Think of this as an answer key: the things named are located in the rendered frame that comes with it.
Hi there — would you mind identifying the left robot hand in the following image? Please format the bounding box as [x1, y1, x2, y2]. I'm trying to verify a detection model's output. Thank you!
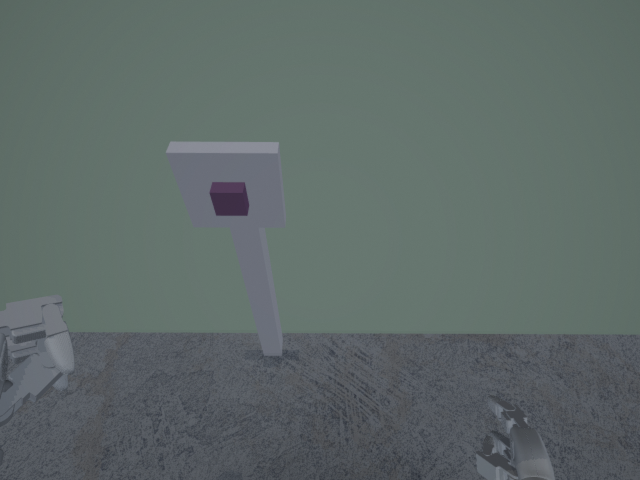
[0, 295, 75, 427]

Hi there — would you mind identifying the panel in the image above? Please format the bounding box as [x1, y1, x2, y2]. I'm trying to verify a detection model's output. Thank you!
[166, 142, 286, 356]

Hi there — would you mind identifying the button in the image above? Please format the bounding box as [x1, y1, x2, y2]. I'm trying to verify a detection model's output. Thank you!
[210, 182, 249, 216]

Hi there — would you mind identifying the right robot hand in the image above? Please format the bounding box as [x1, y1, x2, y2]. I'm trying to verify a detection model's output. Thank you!
[476, 395, 555, 480]

